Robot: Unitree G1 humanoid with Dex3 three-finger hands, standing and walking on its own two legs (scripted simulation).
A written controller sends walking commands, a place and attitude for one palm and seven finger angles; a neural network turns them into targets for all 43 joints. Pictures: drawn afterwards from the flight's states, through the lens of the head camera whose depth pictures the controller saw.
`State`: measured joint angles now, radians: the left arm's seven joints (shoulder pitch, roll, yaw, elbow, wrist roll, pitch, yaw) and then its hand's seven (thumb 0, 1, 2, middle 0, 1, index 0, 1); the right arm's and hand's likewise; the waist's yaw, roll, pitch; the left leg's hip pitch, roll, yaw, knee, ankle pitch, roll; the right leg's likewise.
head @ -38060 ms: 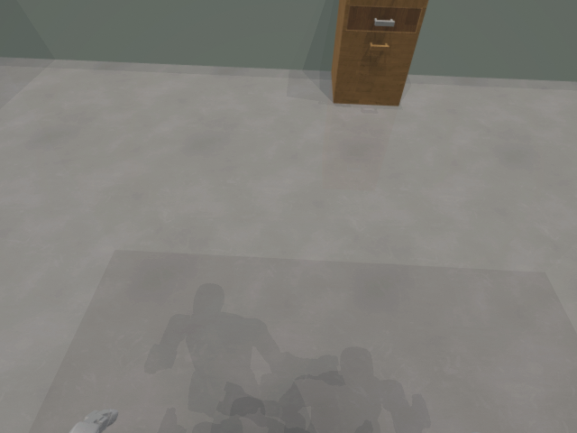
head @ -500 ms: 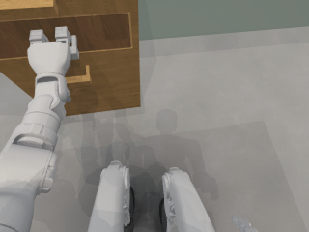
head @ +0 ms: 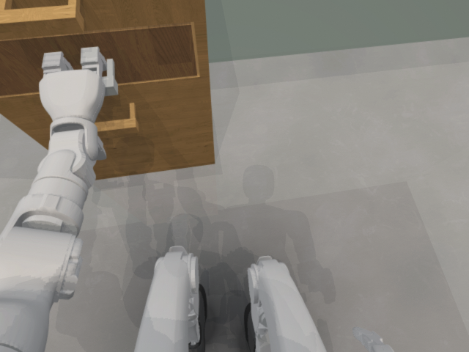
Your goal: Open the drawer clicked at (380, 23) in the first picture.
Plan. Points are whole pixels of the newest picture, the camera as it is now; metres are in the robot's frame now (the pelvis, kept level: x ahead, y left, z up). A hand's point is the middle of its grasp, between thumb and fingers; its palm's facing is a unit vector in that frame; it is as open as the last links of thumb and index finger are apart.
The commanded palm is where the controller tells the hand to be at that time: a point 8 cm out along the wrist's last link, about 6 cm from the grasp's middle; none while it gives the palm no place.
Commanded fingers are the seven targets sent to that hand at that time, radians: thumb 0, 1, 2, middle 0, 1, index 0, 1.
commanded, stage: re-aim the fingers above the handle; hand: left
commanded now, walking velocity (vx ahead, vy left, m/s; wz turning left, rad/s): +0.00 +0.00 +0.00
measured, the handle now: (84, 78) +0.57 +0.27 +0.01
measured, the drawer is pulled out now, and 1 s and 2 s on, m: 0.00 0.00 0.00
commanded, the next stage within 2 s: lower the fingers behind the handle in 0.10 s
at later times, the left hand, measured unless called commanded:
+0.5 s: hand (89, 110) +0.51 +0.26 -0.01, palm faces +0.07 +0.03 -1.00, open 14.7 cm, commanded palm +0.48 +0.24 -0.05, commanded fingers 0.00 -0.50 0.30 -0.30 -1.20 -0.30 -1.20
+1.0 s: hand (89, 110) +0.51 +0.26 -0.01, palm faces +0.09 +0.04 -1.00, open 14.7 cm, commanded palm +0.48 +0.24 -0.09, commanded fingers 0.00 -0.50 0.30 -0.30 -1.20 -0.30 -1.20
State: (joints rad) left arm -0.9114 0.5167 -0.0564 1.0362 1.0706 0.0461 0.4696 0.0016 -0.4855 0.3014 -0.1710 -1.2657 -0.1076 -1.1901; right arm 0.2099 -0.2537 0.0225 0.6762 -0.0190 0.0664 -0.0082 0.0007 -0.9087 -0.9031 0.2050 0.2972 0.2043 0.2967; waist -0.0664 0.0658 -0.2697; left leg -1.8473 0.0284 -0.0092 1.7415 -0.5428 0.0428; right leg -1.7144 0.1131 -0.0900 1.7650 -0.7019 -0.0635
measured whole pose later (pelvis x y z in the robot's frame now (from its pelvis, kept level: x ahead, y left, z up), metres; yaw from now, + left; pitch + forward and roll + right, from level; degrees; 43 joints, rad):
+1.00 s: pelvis +0.00 +0.00 -0.02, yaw +1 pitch +37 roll -4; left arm -0.94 0.51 -0.09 0.99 1.07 0.06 0.46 0.00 -0.49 0.30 -0.19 -1.29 -0.11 -1.22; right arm 0.15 -0.27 0.03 0.69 -0.02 0.09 -0.01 0.00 -0.91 -0.90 0.20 0.30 0.20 0.30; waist -0.05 0.05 -0.27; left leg -1.92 0.01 -0.01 1.81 -0.55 0.04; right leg -1.78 0.10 -0.10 1.85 -0.73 -0.07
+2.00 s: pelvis -0.01 +0.00 -0.04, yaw +1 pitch +37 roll -4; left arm -0.98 0.53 -0.11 0.98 1.06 0.10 0.43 0.00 -0.49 0.30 -0.19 -1.28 -0.11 -1.22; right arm 0.14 -0.27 0.05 0.69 -0.01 0.11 -0.04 0.00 -0.91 -0.90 0.21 0.30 0.21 0.30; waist -0.07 0.05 -0.27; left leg -1.96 0.01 0.00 1.85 -0.54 0.05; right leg -1.82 0.09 -0.10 1.90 -0.73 -0.07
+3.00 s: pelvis +0.01 +0.00 +0.00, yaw +0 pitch +37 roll -4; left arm -0.87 0.52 -0.02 1.01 1.07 0.00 0.49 0.00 -0.49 0.30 -0.14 -1.28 -0.11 -1.14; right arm 0.20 -0.26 0.01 0.67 -0.02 0.09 0.00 0.00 -0.91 -0.90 0.20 0.30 0.20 0.30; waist -0.05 0.07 -0.27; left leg -1.84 0.03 0.00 1.74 -0.56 0.04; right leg -1.71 0.12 -0.08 1.76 -0.71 -0.06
